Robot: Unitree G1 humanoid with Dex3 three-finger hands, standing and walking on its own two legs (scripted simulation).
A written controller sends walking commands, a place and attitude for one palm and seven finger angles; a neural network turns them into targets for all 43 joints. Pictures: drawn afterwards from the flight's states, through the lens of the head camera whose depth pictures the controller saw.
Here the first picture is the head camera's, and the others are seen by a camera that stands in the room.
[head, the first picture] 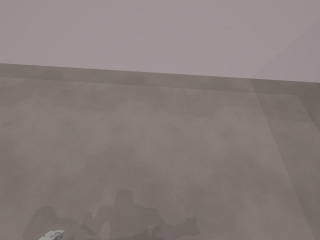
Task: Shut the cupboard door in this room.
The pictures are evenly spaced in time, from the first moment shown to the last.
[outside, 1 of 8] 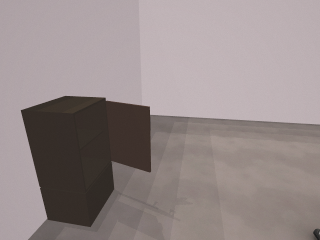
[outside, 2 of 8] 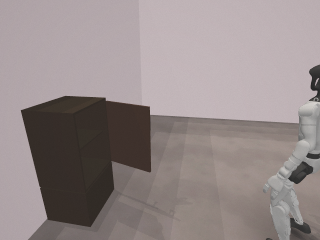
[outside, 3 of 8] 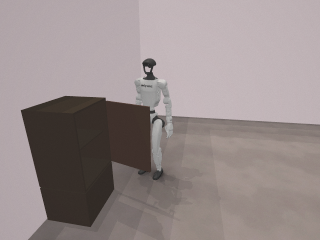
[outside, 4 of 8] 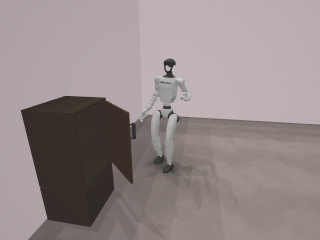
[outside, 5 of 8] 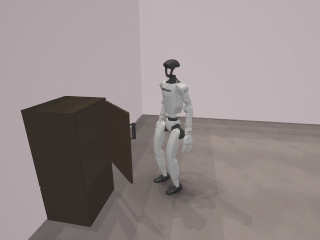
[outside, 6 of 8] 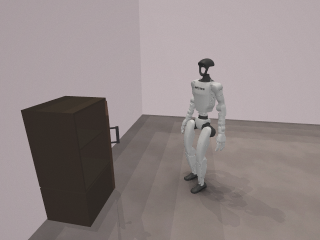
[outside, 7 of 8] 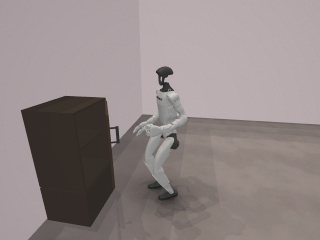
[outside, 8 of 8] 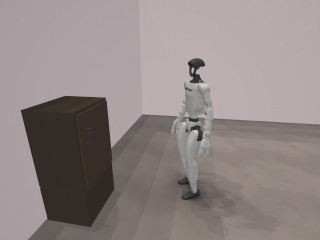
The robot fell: no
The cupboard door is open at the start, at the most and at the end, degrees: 74 74 0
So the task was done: yes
